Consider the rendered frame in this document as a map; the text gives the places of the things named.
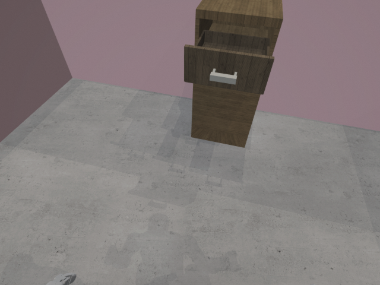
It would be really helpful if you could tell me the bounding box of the robot left hand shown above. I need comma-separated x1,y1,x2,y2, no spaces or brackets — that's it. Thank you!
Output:
47,273,76,285

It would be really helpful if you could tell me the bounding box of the handle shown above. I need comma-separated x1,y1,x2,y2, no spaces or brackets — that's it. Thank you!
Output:
210,69,237,84

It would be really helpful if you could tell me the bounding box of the cabinet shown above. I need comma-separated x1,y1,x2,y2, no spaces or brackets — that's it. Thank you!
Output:
191,0,283,148

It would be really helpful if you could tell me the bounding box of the drawer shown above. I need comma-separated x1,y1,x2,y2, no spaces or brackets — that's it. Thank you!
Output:
184,30,274,94

